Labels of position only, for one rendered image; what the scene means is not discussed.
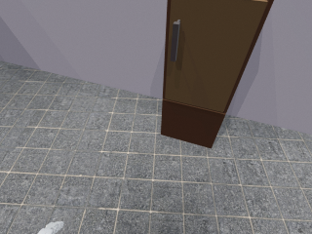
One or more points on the cupboard door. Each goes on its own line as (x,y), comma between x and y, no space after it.
(213,41)

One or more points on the robot left hand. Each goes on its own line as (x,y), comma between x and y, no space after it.
(52,228)

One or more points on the handle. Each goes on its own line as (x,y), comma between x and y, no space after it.
(175,36)

